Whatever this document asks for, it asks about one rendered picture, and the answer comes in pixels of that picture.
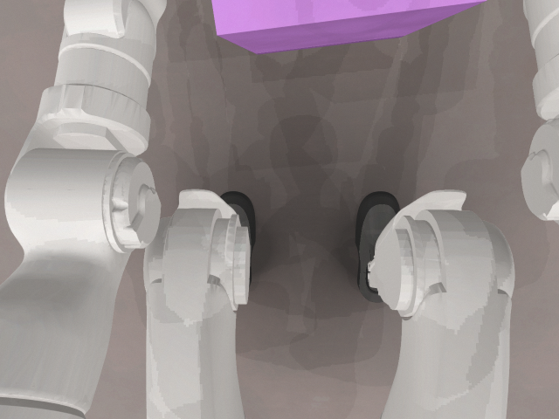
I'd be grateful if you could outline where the robot right thigh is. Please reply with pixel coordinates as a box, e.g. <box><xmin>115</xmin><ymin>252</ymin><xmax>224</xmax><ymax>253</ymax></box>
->
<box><xmin>380</xmin><ymin>209</ymin><xmax>512</xmax><ymax>419</ymax></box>

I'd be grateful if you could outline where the left robot upper arm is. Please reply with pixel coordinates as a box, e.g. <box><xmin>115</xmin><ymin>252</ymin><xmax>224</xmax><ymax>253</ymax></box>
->
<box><xmin>0</xmin><ymin>148</ymin><xmax>161</xmax><ymax>419</ymax></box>

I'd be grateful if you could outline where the robot left forearm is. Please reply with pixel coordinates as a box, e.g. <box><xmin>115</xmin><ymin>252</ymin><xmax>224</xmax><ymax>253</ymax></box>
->
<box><xmin>4</xmin><ymin>0</ymin><xmax>167</xmax><ymax>236</ymax></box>

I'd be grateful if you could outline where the carton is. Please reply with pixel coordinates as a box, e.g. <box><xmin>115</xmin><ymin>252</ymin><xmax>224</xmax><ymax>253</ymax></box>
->
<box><xmin>211</xmin><ymin>0</ymin><xmax>486</xmax><ymax>55</ymax></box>

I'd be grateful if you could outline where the left robot foot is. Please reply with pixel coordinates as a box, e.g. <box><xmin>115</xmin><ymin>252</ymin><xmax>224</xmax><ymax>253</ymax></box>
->
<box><xmin>220</xmin><ymin>191</ymin><xmax>256</xmax><ymax>287</ymax></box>

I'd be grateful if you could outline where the robot right forearm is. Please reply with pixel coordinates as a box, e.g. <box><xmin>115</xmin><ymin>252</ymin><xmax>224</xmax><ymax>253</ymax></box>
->
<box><xmin>523</xmin><ymin>0</ymin><xmax>559</xmax><ymax>120</ymax></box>

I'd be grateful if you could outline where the right robot upper arm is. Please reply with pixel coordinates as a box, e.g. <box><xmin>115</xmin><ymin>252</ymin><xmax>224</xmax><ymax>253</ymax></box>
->
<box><xmin>521</xmin><ymin>114</ymin><xmax>559</xmax><ymax>225</ymax></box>

